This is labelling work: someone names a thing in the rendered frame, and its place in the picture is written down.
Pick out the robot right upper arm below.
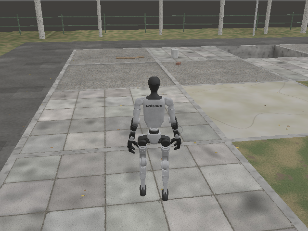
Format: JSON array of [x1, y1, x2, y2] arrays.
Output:
[[164, 97, 176, 124]]

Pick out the left robot forearm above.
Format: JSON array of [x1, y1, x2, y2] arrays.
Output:
[[128, 118, 138, 141]]

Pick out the right robot forearm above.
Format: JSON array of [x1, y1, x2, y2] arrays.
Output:
[[171, 117, 180, 139]]

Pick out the robot left upper arm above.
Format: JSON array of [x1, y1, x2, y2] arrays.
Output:
[[133, 97, 144, 124]]

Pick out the left robot shin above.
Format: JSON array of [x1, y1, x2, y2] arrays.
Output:
[[140, 158, 146, 190]]

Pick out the right robot hand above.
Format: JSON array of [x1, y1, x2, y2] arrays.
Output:
[[170, 138, 181, 150]]

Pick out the robot right foot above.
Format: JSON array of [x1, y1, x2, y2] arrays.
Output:
[[162, 189, 168, 201]]

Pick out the left robot hand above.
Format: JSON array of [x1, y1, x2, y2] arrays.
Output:
[[127, 140, 139, 154]]

